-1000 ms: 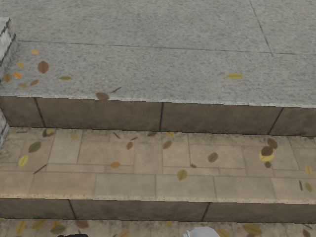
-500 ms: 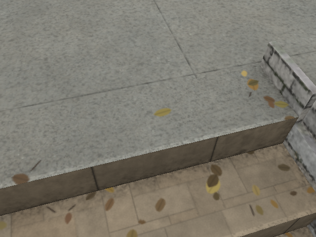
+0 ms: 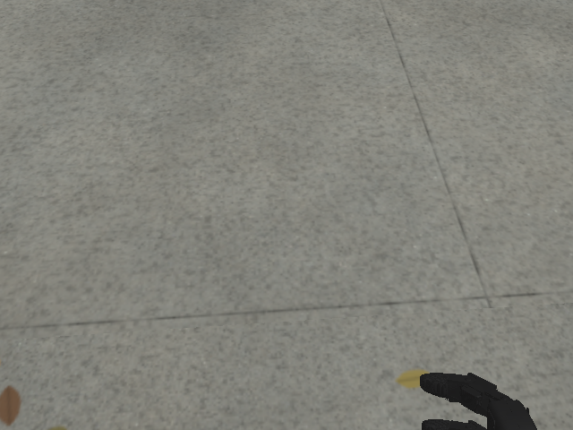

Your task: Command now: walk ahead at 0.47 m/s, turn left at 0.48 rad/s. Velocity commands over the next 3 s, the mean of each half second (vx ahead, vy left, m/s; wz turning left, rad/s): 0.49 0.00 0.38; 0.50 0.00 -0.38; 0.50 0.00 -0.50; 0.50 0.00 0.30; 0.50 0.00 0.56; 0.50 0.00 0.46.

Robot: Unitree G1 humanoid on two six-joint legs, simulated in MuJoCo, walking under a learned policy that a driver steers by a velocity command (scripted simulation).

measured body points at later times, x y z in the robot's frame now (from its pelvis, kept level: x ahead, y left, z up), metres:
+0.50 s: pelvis +0.31 +0.05 +0.18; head +0.34 +0.08 +0.63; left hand +0.56 +0.21 +0.12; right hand +0.27 -0.19 +0.05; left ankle +0.14 +0.07 -0.56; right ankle +0.45 +0.02 -0.44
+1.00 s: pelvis +0.64 +0.12 +0.29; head +0.67 +0.11 +0.74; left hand +0.64 +0.40 +0.17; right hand +0.88 -0.09 +0.23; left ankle +0.75 +0.22 -0.43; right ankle +0.46 +0.02 -0.39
